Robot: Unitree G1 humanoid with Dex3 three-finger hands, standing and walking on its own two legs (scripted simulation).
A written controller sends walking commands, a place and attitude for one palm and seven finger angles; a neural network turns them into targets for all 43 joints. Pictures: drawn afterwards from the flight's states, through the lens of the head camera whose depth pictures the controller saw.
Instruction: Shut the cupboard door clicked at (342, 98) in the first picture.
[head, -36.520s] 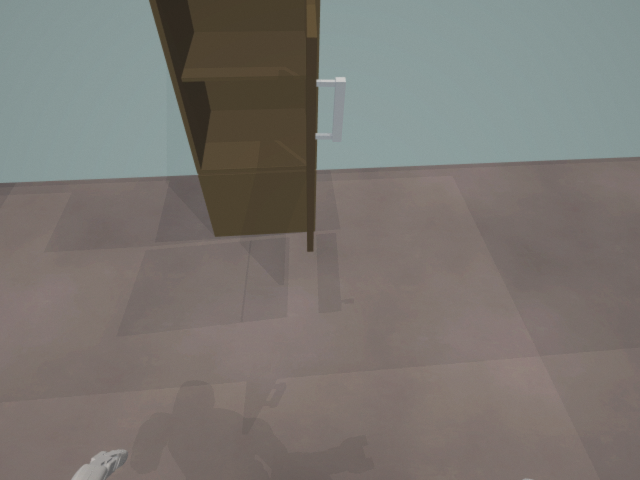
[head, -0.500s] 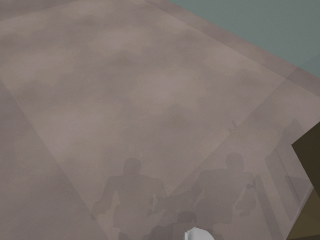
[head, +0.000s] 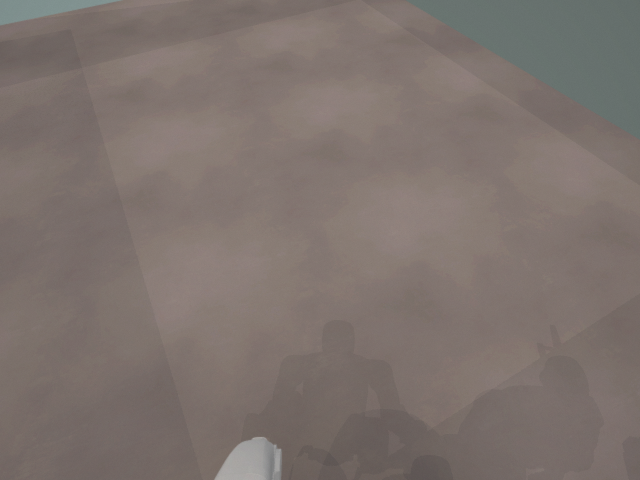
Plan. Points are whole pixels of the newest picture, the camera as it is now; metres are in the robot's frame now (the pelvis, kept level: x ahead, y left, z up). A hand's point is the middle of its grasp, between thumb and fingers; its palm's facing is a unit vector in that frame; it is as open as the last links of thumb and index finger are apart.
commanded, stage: walk to a spot facing it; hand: left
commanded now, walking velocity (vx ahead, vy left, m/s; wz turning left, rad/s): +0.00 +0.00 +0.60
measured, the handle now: out of the picture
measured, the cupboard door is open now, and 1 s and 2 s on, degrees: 50 50 50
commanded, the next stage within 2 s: turn to face it in 0.18 s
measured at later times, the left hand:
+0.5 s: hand (156, 452) +0.18 +0.26 -0.18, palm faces +0.22 -0.95 -0.21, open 7.4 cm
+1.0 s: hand (185, 388) +0.28 +0.24 -0.18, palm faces -0.08 -0.97 -0.22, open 7.4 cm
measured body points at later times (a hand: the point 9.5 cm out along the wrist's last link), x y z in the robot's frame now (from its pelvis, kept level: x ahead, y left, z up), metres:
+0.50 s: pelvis +0.15 +0.05 -0.01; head +0.18 +0.08 +0.44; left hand +0.17 +0.31 -0.16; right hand +0.30 -0.16 -0.14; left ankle +0.18 +0.12 -0.75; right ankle +0.18 -0.13 -0.68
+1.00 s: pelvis +0.22 +0.05 -0.01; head +0.27 +0.05 +0.44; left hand +0.28 +0.29 -0.16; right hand +0.26 -0.22 -0.15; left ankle +0.23 +0.18 -0.70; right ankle +0.17 -0.08 -0.75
